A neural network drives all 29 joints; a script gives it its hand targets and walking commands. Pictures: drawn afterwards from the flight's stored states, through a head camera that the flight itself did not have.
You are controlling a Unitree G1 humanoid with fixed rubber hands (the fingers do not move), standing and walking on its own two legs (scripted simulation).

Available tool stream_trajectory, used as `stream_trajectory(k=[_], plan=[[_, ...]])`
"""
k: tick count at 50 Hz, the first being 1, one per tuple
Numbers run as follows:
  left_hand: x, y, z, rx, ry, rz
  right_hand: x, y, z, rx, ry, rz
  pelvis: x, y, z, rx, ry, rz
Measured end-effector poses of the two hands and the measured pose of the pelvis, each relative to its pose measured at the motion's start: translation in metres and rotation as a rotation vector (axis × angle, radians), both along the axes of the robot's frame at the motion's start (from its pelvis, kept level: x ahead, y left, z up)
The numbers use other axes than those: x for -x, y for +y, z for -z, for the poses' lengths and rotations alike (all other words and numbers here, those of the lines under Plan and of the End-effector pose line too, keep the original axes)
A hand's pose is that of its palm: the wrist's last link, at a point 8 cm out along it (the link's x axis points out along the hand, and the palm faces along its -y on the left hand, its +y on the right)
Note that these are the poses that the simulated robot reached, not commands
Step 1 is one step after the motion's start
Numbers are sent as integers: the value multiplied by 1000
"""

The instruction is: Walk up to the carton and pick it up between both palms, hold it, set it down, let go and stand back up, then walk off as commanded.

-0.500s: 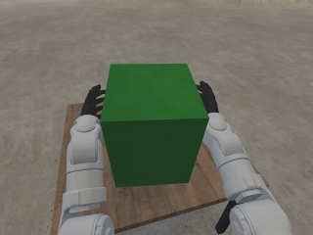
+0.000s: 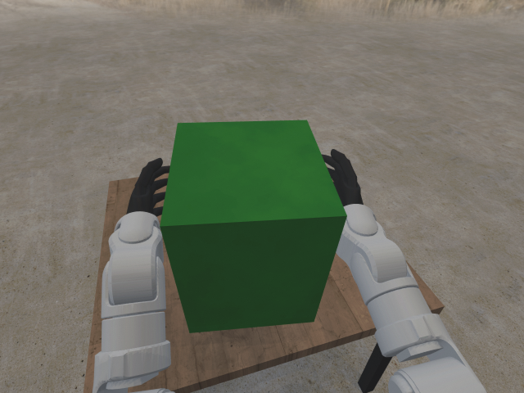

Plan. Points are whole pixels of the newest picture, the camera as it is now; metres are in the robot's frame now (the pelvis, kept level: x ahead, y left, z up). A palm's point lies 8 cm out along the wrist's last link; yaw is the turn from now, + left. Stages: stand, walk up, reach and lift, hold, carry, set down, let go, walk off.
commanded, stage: hold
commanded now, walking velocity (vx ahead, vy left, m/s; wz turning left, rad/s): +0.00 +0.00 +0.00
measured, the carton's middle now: (248, 226) +0.36 +0.01 +0.13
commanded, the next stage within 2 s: none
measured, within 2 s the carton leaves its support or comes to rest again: neither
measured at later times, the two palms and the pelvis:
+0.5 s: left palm (149, 199) +0.37 +0.15 +0.19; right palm (341, 189) +0.38 -0.14 +0.18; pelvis +0.01 +0.00 +0.00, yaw +0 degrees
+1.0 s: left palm (151, 203) +0.36 +0.14 +0.19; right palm (349, 196) +0.36 -0.15 +0.18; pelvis +0.00 +0.00 +0.00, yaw +0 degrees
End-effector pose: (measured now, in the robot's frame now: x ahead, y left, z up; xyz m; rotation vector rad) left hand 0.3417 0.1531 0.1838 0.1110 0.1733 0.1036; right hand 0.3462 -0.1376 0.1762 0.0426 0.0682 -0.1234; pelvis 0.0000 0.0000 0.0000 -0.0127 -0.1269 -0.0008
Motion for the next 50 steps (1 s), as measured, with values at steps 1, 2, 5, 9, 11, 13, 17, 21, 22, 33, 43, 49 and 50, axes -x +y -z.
stream_trajectory(k=[1,2,5,9,11,13,17,21,22,33,43,49,50], plan=[[0,-2,0,1,3,4,1,-2,0,2,2,3,1,0,0,0,-2,0],[0,-4,-1,2,-1,7,2,-3,-1,2,-2,7,2,0,0,0,-3,0],[-2,-9,-9,7,-29,10,2,-8,-6,-6,-30,15,4,0,0,-1,-7,0],[-10,-14,-13,5,-19,12,-4,-14,-9,8,-21,20,4,-2,0,-2,-7,0],[-14,-15,-12,5,-9,9,-8,-14,-9,12,-12,18,3,-2,0,-3,-5,0],[-17,-14,-10,9,-6,5,-12,-14,-8,11,-9,13,1,-3,0,-4,-2,0],[-23,-12,-9,10,-7,-2,-20,-12,-6,10,-11,5,-5,-4,-1,-5,5,0],[-29,-9,-6,6,-1,-4,-27,-9,-4,-3,-6,5,-10,-4,-1,-5,12,0],[-30,-8,-6,4,1,-4,-28,-8,-3,-7,-4,4,-11,-4,-1,-4,14,0],[-15,7,-3,16,-19,-21,-21,7,-8,-21,-22,-19,-10,-2,0,-2,9,0],[-5,2,-6,23,-19,-10,-8,3,-11,5,-25,-9,-1,-2,0,-2,-6,0],[-14,-8,-5,14,3,9,-10,-8,-4,11,-2,12,-1,-2,0,-3,-5,0],[-16,-9,-4,12,10,10,-11,-8,-2,13,4,14,-2,-2,0,-3,-4,0]])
